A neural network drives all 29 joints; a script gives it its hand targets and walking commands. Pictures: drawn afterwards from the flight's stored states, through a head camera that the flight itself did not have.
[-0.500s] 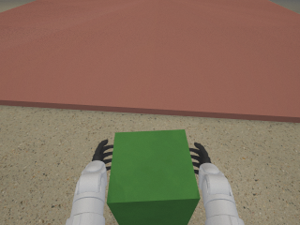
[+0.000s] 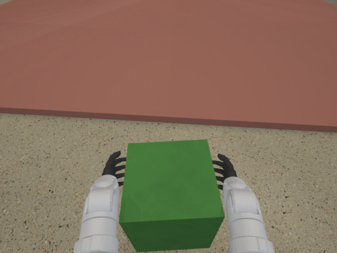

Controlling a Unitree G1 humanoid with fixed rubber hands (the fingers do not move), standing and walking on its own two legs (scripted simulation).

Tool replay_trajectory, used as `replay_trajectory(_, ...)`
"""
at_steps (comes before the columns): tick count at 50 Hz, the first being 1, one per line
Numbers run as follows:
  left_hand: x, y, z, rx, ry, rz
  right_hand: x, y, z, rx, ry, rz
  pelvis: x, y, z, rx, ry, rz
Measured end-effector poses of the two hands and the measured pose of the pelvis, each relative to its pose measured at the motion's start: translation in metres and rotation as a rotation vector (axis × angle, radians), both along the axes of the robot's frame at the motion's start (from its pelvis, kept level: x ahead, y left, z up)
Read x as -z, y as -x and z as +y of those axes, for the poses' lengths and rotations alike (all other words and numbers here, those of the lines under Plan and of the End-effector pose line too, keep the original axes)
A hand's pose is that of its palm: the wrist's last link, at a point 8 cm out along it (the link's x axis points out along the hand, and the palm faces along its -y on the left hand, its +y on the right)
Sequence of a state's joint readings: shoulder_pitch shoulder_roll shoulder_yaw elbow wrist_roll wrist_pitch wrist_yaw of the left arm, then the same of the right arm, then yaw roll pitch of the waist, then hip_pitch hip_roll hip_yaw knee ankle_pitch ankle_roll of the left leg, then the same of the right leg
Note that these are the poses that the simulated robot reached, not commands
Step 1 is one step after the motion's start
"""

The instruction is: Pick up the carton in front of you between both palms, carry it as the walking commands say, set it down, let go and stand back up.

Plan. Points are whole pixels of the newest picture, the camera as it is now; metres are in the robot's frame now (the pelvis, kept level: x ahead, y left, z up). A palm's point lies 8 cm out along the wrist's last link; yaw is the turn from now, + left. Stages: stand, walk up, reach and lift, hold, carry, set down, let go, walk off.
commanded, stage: reach and lift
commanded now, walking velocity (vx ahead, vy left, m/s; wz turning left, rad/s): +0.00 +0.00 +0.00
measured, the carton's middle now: (170, 198) +0.30 +0.00 -0.05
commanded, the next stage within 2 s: hold in 0.46 s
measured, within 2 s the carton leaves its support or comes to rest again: neither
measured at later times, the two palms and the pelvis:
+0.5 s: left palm (108, 178) +0.30 +0.15 +0.05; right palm (230, 181) +0.30 -0.15 +0.04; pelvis +0.01 +0.00 +0.00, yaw +0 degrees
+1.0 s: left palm (106, 179) +0.29 +0.15 +0.06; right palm (232, 181) +0.28 -0.15 +0.05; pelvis -0.01 +0.00 +0.00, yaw +0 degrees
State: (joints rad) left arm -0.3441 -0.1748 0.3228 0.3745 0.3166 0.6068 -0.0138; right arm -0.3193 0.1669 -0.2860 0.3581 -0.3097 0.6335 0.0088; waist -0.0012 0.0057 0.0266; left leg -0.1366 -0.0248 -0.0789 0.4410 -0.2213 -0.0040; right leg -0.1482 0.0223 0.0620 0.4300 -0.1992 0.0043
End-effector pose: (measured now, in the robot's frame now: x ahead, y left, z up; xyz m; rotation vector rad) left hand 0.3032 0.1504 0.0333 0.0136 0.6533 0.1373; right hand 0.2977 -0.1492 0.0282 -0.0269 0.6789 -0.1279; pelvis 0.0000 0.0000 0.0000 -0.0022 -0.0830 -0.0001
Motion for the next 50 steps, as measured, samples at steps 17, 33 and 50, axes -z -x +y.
replay_trajectory(17,-0.007,-0.001,0.000,0.017,-0.018,0.006,-0.006,0.000,0.000,-0.011,0.019,0.007,-0.004,-0.012,0.001,0.003,0.000,-0.013)
replay_trajectory(33,-0.026,0.010,0.002,0.010,-0.014,-0.024,-0.025,0.010,0.002,-0.014,0.016,-0.024,-0.005,-0.007,0.001,0.003,0.001,-0.048)
replay_trajectory(50,-0.025,0.014,0.001,-0.004,0.001,-0.015,-0.025,0.013,0.001,-0.001,-0.003,-0.014,-0.002,0.006,0.000,0.001,0.000,-0.063)
